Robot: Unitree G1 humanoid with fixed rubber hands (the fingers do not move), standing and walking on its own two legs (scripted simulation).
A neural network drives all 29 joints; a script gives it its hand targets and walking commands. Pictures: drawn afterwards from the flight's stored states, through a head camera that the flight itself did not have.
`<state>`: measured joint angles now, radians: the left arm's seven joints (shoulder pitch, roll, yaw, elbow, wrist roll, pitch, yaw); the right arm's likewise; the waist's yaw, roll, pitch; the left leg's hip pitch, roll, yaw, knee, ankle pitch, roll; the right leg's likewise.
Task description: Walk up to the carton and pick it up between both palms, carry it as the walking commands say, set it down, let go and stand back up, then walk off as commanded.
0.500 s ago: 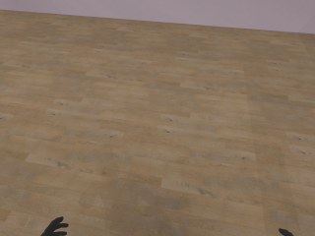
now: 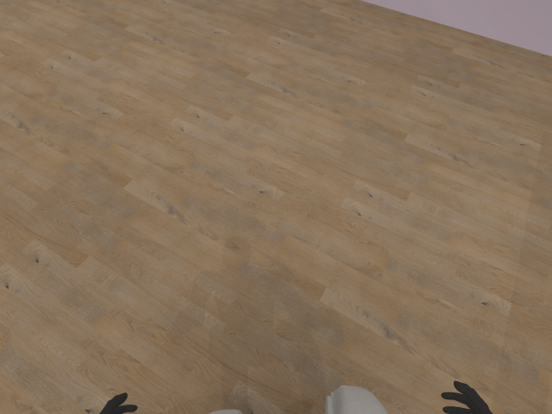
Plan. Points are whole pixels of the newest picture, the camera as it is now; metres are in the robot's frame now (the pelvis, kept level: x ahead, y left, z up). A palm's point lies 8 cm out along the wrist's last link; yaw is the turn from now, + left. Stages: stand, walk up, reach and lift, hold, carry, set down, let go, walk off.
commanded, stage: walk up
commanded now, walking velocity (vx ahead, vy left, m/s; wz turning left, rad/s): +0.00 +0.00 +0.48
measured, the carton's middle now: out of the picture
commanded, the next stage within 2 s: none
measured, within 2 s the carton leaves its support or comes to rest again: neither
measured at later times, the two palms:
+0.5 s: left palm out of the picture +0.01 +0.24 -0.08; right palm (492, 405) +0.14 -0.31 -0.12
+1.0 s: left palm out of the picture -0.10 +0.27 -0.12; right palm (418, 359) +0.20 -0.20 -0.09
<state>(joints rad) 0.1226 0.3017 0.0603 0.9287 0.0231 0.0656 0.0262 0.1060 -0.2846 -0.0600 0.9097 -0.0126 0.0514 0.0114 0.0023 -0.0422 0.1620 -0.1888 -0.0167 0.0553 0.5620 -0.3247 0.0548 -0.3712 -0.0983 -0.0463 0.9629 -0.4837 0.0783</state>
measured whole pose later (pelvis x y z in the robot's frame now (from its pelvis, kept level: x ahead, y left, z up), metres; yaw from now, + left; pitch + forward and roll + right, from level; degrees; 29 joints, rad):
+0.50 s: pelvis -0.01 -0.05 +0.01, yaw +15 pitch -1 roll +2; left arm 0.20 0.27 0.03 0.83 0.01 0.03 0.03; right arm 0.19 -0.33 -0.08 0.88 -0.02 0.07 0.02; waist -0.01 0.04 0.06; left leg -0.43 -0.05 -0.03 1.01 -0.41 -0.05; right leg -0.19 -0.06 -0.09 0.45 -0.25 -0.02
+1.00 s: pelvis -0.04 -0.01 +0.01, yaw +30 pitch +0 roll -2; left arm 0.18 0.30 0.05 0.82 0.03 0.06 0.01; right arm 0.13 -0.28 -0.06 0.86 0.00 0.03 0.00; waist 0.01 -0.04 0.11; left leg -0.24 -0.03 -0.02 0.46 -0.23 0.05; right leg -0.45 -0.08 -0.05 1.01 -0.40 0.08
